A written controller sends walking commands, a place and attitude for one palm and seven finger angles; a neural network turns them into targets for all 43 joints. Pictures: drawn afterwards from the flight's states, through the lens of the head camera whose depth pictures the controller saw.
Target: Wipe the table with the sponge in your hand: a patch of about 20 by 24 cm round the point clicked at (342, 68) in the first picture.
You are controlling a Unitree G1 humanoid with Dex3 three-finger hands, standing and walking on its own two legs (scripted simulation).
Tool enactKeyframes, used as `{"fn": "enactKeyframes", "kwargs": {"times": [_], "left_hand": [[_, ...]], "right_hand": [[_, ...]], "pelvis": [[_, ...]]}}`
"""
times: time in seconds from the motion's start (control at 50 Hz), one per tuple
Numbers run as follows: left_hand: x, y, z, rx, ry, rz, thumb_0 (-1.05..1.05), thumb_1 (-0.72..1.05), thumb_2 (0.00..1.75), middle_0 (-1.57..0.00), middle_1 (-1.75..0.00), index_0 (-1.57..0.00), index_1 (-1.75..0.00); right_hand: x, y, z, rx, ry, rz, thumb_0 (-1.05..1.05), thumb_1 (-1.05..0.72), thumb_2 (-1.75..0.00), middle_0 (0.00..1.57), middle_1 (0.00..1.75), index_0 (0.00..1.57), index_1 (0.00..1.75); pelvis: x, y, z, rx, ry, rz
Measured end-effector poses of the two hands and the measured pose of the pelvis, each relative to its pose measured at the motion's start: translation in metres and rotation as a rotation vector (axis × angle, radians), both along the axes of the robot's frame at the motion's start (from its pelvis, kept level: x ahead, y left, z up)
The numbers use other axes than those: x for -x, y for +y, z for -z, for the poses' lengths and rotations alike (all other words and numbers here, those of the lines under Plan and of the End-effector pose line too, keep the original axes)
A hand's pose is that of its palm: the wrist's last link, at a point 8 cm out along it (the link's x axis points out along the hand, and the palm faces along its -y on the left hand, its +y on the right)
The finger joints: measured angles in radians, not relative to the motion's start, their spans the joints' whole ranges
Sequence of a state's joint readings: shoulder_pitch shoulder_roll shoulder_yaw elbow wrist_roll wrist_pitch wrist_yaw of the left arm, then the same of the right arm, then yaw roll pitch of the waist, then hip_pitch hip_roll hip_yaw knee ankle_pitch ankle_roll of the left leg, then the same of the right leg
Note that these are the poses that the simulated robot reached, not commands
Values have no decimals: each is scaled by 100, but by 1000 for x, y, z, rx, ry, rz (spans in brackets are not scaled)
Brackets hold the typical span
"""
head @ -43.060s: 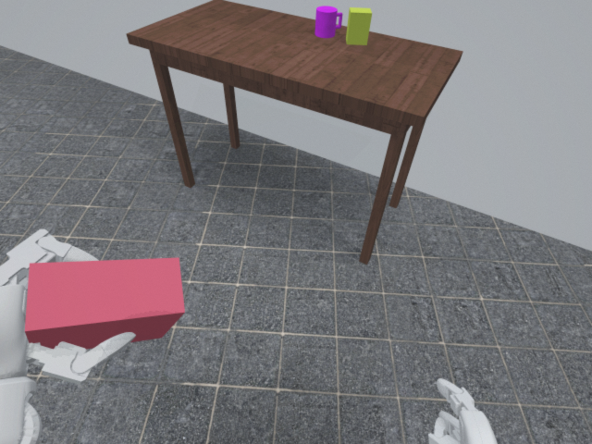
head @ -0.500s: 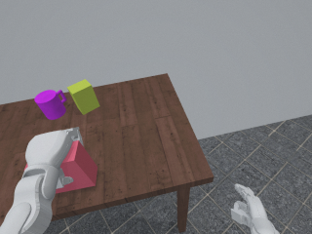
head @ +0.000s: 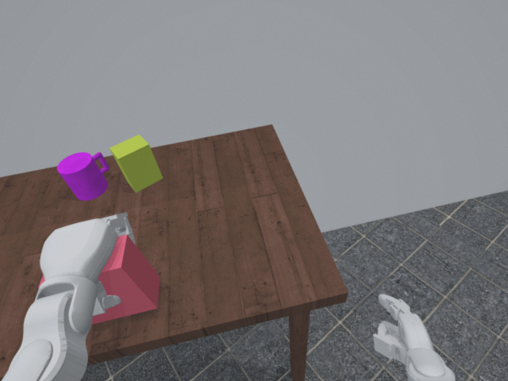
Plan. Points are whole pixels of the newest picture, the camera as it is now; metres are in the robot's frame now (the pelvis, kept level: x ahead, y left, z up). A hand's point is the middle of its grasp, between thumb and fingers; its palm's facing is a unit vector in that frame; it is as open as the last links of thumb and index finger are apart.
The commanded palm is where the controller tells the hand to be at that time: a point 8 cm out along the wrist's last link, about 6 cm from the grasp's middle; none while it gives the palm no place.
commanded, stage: move the sponge above the wiping area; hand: left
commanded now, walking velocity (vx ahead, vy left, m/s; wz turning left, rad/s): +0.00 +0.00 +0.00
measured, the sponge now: (113, 288) +0.22 +0.27 +0.05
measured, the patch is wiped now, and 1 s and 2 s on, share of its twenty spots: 0.00 0.00 0.00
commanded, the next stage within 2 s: lower the sponge onto the table in 0.14 s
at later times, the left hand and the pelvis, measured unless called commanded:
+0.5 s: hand (102, 270) +0.22 +0.26 +0.10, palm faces +0.03 -0.09 -1.00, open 10.0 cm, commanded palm +0.19 +0.26 +0.17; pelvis -0.01 +0.00 +0.00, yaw +0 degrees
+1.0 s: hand (116, 274) +0.22 +0.25 +0.09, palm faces +0.01 -0.10 -1.00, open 10.0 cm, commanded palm +0.20 +0.25 +0.15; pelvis -0.01 +0.00 +0.00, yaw +0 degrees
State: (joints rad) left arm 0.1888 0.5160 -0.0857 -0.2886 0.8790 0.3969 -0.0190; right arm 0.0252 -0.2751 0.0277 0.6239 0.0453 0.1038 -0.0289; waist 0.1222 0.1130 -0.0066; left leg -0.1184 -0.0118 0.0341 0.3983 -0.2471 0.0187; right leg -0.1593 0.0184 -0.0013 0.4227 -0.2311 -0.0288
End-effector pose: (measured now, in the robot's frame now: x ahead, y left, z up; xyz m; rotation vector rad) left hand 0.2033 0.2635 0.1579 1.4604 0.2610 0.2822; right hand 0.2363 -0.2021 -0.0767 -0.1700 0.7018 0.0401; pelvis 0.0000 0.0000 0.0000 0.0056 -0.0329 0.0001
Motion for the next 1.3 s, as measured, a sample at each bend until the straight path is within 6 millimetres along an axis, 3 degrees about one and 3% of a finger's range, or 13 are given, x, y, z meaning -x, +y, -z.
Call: {"fn": "enactKeyframes", "kwargs": {"times": [0.36,0.74,1.3], "left_hand": [[4,4,-5,-7,-18,15,0,-51,106,-75,-135,-76,-135],[0,-9,3,4,-12,28,0,-51,106,-75,-135,-76,-135],[-5,-10,26,-3,37,16,0,-51,106,-76,-135,-76,-135]], "right_hand": [[8,-2,2,9,8,11,1,-91,-90,20,30,20,30],[11,6,1,-11,4,-2,1,-91,-90,20,30,20,30],[11,-14,9,16,33,29,1,-91,-90,20,30,20,30]], "pelvis": [[3,1,0,2,-3,2],[9,1,0,-1,-7,2],[1,-6,1,0,10,1]]}}
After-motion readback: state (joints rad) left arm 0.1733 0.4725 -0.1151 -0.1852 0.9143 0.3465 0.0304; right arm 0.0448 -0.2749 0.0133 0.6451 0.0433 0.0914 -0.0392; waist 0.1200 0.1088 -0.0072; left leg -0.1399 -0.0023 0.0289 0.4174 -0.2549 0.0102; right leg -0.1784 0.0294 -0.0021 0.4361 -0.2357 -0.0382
